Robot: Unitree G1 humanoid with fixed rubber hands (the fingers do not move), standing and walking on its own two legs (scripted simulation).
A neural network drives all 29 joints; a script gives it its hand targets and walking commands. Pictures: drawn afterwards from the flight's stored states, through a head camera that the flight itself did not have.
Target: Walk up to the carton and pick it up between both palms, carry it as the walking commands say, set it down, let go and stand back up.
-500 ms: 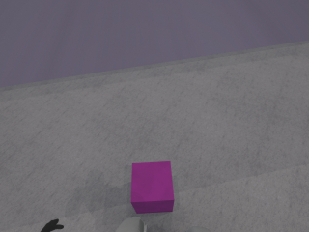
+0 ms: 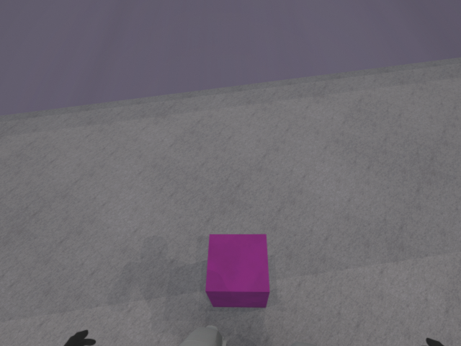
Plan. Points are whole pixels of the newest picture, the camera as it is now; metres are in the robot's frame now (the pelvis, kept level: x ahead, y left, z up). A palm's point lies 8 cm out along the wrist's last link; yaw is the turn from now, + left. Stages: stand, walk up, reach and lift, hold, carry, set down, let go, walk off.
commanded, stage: walk up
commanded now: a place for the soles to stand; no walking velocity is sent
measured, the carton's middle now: (238, 272) +0.42 +0.05 -0.62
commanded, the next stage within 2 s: none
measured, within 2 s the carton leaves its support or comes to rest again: neither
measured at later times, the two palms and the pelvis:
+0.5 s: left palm out of the picture +0.08 +0.33 -0.09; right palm out of the picture +0.09 -0.31 -0.08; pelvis -0.01 +0.01 +0.00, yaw +1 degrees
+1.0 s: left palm out of the picture +0.07 +0.33 -0.09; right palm out of the picture +0.09 -0.32 -0.08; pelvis -0.01 +0.00 +0.00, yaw +2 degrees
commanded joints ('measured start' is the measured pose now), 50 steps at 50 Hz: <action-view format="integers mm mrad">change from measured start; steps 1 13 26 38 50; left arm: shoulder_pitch -106 -132 -122 -87 -46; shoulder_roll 237 239 244 239 190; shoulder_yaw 49 52 58 63 54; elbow -54 -41 -37 -26 -15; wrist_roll -12 -6 -5 -3 -4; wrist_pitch -33 -29 -25 -23 -18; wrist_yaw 15 8 8 5 3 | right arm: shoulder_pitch -12 -25 -33 -72 -106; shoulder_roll -189 -183 -177 -173 -195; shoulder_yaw -47 -47 -42 -39 -38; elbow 3 8 -6 -18 -35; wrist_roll -17 -16 -13 -13 -21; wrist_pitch -24 -25 -24 -24 -25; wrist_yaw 15 20 17 17 15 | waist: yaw -36 -34 -28 -3 32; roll -52 -39 -46 -42 27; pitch -148 -127 -158 -131 -133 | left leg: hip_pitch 128 92 71 -5 -83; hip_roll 66 43 32 28 109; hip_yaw -60 -60 -62 -89 -256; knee -77 -93 -69 -75 -206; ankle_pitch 330 268 301 234 190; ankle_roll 67 60 57 54 107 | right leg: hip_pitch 23 30 86 102 154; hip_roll -155 -150 -152 -152 -38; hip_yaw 152 162 156 180 129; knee -201 -249 -236 -272 -211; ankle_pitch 228 100 164 79 -5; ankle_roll -91 -96 -109 -117 -64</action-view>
